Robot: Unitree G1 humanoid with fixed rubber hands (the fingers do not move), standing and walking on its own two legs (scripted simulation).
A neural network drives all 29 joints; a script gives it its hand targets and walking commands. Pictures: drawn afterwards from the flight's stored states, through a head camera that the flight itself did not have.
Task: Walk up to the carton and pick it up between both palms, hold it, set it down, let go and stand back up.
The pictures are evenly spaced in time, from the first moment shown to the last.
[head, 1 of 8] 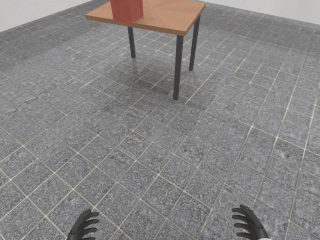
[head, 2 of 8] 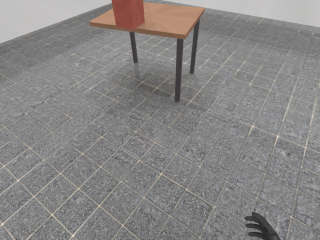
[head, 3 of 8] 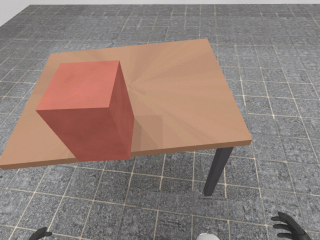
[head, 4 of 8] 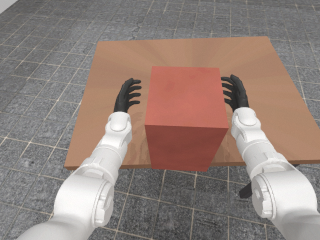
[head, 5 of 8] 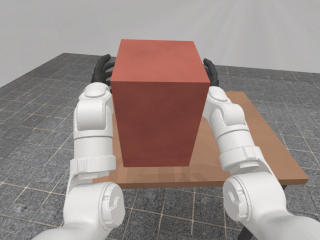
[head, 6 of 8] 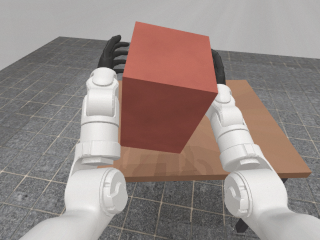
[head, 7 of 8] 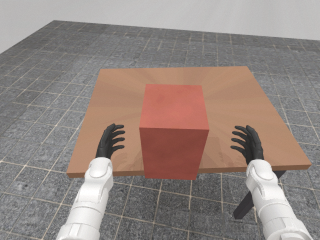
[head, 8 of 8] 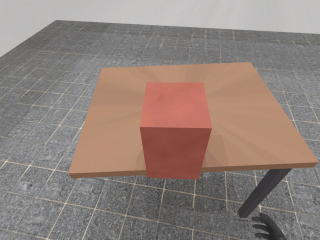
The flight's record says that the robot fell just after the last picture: no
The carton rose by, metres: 0.22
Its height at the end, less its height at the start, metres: +0.00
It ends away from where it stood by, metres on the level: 0.02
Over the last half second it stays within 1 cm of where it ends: yes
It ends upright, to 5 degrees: yes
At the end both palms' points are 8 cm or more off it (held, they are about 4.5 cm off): yes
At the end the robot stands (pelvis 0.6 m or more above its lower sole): yes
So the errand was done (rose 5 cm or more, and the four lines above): yes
